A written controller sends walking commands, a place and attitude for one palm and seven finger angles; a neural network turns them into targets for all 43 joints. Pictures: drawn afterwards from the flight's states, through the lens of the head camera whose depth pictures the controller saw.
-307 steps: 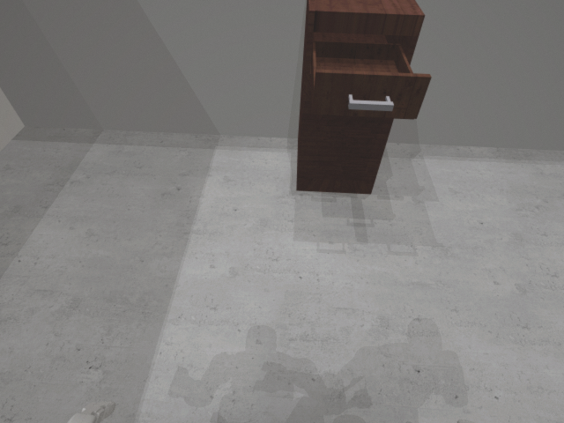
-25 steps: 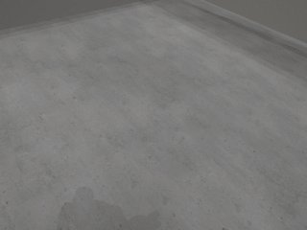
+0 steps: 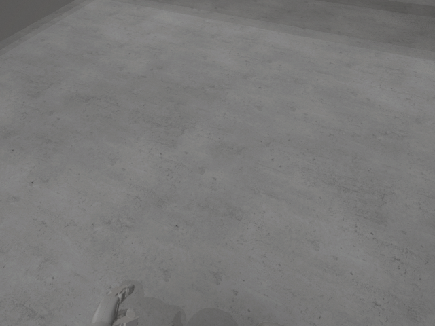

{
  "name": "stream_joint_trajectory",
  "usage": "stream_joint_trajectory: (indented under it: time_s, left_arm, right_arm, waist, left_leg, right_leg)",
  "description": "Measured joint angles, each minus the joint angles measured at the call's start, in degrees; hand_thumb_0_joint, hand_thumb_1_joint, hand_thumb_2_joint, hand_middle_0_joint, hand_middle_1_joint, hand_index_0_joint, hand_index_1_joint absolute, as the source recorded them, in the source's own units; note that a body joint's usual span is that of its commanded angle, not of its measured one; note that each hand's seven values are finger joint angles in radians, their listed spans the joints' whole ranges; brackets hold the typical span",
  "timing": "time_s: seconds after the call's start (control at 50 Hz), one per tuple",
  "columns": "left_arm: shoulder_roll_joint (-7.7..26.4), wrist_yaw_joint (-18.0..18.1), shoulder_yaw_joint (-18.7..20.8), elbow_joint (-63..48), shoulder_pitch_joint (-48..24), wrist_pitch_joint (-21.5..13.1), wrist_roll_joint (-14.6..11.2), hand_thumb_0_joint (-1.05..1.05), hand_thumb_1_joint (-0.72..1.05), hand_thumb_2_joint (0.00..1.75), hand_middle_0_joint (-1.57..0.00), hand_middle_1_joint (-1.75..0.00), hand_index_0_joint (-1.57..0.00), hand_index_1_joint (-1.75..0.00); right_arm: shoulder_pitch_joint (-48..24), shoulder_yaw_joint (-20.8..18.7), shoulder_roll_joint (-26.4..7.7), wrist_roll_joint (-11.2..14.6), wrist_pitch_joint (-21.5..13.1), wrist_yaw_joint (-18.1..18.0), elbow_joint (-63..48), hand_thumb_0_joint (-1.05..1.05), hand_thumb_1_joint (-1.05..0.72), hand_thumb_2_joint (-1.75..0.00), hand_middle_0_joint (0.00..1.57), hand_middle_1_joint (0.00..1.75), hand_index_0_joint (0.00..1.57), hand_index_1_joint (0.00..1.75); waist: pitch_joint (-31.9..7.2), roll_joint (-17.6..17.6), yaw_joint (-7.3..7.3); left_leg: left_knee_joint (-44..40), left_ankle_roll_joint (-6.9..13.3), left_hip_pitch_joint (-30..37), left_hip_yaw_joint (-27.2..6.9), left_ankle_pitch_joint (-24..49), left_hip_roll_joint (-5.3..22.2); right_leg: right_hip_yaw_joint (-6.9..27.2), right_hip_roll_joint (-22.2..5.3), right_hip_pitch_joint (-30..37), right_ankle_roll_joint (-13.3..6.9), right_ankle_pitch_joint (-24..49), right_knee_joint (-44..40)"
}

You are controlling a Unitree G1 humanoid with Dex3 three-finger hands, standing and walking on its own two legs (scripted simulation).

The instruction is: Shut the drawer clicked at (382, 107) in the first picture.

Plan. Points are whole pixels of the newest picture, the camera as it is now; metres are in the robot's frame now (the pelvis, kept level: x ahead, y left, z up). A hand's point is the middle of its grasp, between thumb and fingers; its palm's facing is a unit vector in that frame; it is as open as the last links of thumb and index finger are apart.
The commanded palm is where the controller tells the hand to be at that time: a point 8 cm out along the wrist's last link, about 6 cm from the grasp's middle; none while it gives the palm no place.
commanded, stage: turn to face it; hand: left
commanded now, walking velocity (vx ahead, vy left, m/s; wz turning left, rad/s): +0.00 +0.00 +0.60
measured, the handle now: out of the picture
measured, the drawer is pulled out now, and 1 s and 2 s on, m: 0.29 0.29 0.29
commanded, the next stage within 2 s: none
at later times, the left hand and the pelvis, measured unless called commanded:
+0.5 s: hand out of the picture +0.01 +0.26 -0.18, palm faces +0.31 -0.92 -0.23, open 7.3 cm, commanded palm none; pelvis +0.00 +0.04 +0.00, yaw +15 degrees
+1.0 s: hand out of the picture -0.03 +0.19 -0.13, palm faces +0.54 -0.79 -0.28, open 7.3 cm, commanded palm none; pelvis -0.01 -0.03 +0.01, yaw +33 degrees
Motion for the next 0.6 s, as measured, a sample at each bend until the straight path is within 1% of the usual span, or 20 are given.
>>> stream_joint_trajectory:
  time_s: [0.02,0.06,0.12,0.18,0.22,0.26,0.32,0.36,0.38,0.4,0.42,0.44,0.46,0.5,0.54,0.6]
  left_arm:
    - [-0.53,0.24,-0.41,0.38,0.12,-0.14,-0.07,0.0,0.91,0.9,-0.19,-0.3,-0.2,-0.3]
    - [-1.58,0.46,-1.1,1.14,0.6,-0.17,-0.16,0.0,0.91,0.9,-0.19,-0.3,-0.2,-0.3]
    - [-2.99,0.46,-1.62,2.0,1.36,0.15,-0.16,0.0,0.9,0.9,-0.2,-0.3,-0.21,-0.3]
    - [-3.97,0.51,-1.48,2.28,2.23,0.46,-0.22,0.0,0.9,0.9,-0.2,-0.3,-0.21,-0.3]
    - [-3.94,0.86,-0.58,1.63,2.65,0.27,-0.42,-0.02,0.91,0.9,-0.2,-0.3,-0.21,-0.3]
    - [-3.18,1.0,-0.09,1.31,2.98,0.49,-0.02,-0.02,0.91,0.9,-0.2,-0.3,-0.21,-0.3]
    - [-1.39,1.19,0.75,1.35,3.92,1.05,0.35,-0.02,0.91,0.9,-0.2,-0.3,-0.21,-0.3]
    - [0.02,1.21,1.34,1.55,5.08,1.58,0.18,-0.02,0.91,0.9,-0.2,-0.3,-0.21,-0.3]
    - [0.77,1.16,1.72,1.71,5.78,1.99,-0.02,-0.02,0.91,0.9,-0.2,-0.3,-0.21,-0.3]
    - [1.62,1.19,2.14,1.95,6.22,2.66,-0.21,-0.01,0.91,0.9,-0.2,-0.3,-0.21,-0.3]
    - [2.39,1.24,2.48,2.11,6.65,3.42,-0.21,-0.01,0.91,0.9,-0.2,-0.3,-0.21,-0.3]
    - [3.08,1.27,2.79,2.4,7.0,4.05,-0.09,-0.01,0.91,0.9,-0.2,-0.3,-0.21,-0.3]
    - [3.6,1.21,3.1,2.76,7.21,4.51,0.03,-0.01,0.91,0.9,-0.2,-0.3,-0.2,-0.3]
    - [4.36,0.88,3.5,3.19,7.35,4.83,0.16,0.0,0.91,0.9,-0.19,-0.3,-0.2,-0.3]
    - [4.87,0.57,3.64,3.04,7.43,4.7,0.14,0.0,0.91,0.9,-0.19,-0.3,-0.2,-0.3]
    - [5.22,0.39,3.61,2.46,7.55,4.5,0.05,0.0,0.91,0.9,-0.19,-0.3,-0.2,-0.3]
  right_arm:
    - [-0.22,0.12,0.21,-0.04,0.2,0.0,0.43,0.0,-0.91,-0.9,0.2,0.3,0.2,0.3]
    - [-0.8,0.22,0.69,-0.16,0.49,0.07,0.85,0.0,-0.91,-0.9,0.19,0.3,0.19,0.3]
    - [-1.82,0.17,1.43,-0.26,0.59,0.39,0.6,0.0,-0.91,-0.9,0.19,0.3,0.19,0.3]
    - [-2.91,-0.09,1.92,-0.38,0.72,0.79,0.12,0.0,-0.91,-0.9,0.19,0.3,0.19,0.3]
    - [-3.68,-0.32,2.08,-0.46,0.87,1.06,-0.3,0.0,-0.91,-0.9,0.19,0.3,0.19,0.3]
    - [-4.63,-0.52,2.06,-0.57,0.97,1.33,-0.82,0.0,-0.91,-0.9,0.2,0.3,0.2,0.3]
    - [-5.99,-0.86,1.57,-0.67,0.74,1.61,-2.13,0.0,-0.91,-0.9,0.2,0.3,0.2,0.3]
    - [-6.47,-1.05,0.88,-0.79,0.25,1.85,-3.42,0.0,-0.91,-0.9,0.2,0.3,0.2,0.3]
    - [-6.66,-1.21,0.51,-0.9,-0.18,1.92,-4.04,0.0,-0.91,-0.9,0.2,0.3,0.2,0.3]
    - [-7.1,-1.32,0.38,-1.02,-0.58,1.88,-4.58,0.0,-0.91,-0.9,0.2,0.3,0.2,0.3]
    - [-7.56,-1.26,0.22,-1.11,-0.93,1.84,-5.11,0.0,-0.91,-0.9,0.19,0.3,0.2,0.3]
    - [-7.87,-1.18,0.11,-1.19,-1.27,1.68,-5.5,0.0,-0.91,-0.9,0.2,0.3,0.2,0.3]
    - [-8.0,-1.1,-0.01,-1.23,-1.5,1.45,-5.84,0.0,-0.91,-0.9,0.2,0.3,0.2,0.3]
    - [-8.0,-0.88,-0.25,-1.19,-1.69,1.04,-6.26,0.0,-0.91,-0.9,0.2,0.3,0.2,0.3]
    - [-7.93,-0.57,-0.43,-1.06,-1.7,0.87,-6.3,0.0,-0.91,-0.9,0.2,0.3,0.2,0.3]
    - [-7.61,-0.32,-0.56,-0.81,-1.54,0.97,-6.27,0.0,-0.91,-0.9,0.2,0.3,0.2,0.3]
  waist:
    - [-0.64,-0.04,0.13]
    - [-1.94,-0.12,0.24]
    - [-3.12,-0.34,0.17]
    - [-3.41,-0.74,0.72]
    - [-3.33,-1.18,1.49]
    - [-3.05,-1.84,2.33]
    - [-2.41,-3.04,3.35]
    - [-2.24,-3.61,3.68]
    - [-2.4,-4.04,3.72]
    - [-2.26,-4.68,3.77]
    - [-1.95,-4.97,3.98]
    - [-1.73,-5.09,4.08]
    - [-1.64,-5.02,4.08]
    - [-1.5,-4.67,4.1]
    - [-1.46,-4.34,4.25]
    - [-1.89,-3.8,4.43]
  left_leg:
    - [1.62,-0.09,-1.17,-1.76,0.83,-0.57]
    - [2.7,-0.47,-2.97,-4.07,3.05,-1.29]
    - [2.63,-1.14,-5.06,-5.32,6.04,-1.88]
    - [2.58,-1.71,-6.58,-4.8,7.5,-2.31]
    - [1.01,-1.89,-6.87,-3.77,7.6,-2.52]
    - [-2.33,-1.86,-6.3,-2.42,7.39,-2.75]
    - [-9.95,-1.41,-4.03,-0.66,8.53,-3.22]
    - [-17.15,-0.83,-1.34,0.18,13.56,-3.62]
    - [-18.82,1.47,-0.93,0.17,13.85,-4.41]
    - [-17.9,3.57,-1.77,0.09,13.3,-5.19]
    - [-17.23,4.98,-2.26,0.04,12.85,-5.53]
    - [-17.44,5.79,-2.31,-0.05,12.86,-5.79]
    - [-18.32,6.16,-2.16,-0.35,13.36,-6.05]
    - [-21.23,5.99,-1.43,-1.22,15.36,-6.71]
    - [-24.51,6.3,-0.49,-2.2,17.49,-7.47]
    - [-28.42,6.54,0.5,-3.9,20.18,-8.44]
  right_leg:
    - [-0.14,-0.02,1.06,-0.04,0.17,-1.22]
    - [-0.61,-0.11,3.03,0.12,1.02,-3.84]
    - [-2.07,-0.57,5.29,0.16,1.92,-6.8]
    - [-4.09,-1.28,6.69,0.47,2.11,-8.16]
    - [-5.6,-1.88,7.06,0.79,1.94,-8.27]
    - [-7.04,-2.67,7.02,1.21,1.5,-7.67]
    - [-9.09,-4.19,6.34,2.17,0.09,-5.19]
    - [-10.38,-5.47,5.26,3.14,-1.77,-1.79]
    - [-10.44,-6.48,3.94,3.79,-2.99,1.01]
    - [-8.3,-6.84,1.78,5.07,-7.37,5.58]
    - [-5.17,-6.26,-0.78,5.89,-10.96,11.35]
    - [-2.37,-5.53,-3.2,6.42,-12.16,16.9]
    - [-0.19,-4.87,-5.32,6.87,-11.63,21.56]
    - [2.95,-4.17,-8.46,7.67,-8.04,27.61]
    - [5.19,-3.98,-10.18,8.36,-4.58,29.8]
    - [7.34,-3.97,-10.8,9.21,-1.37,29.0]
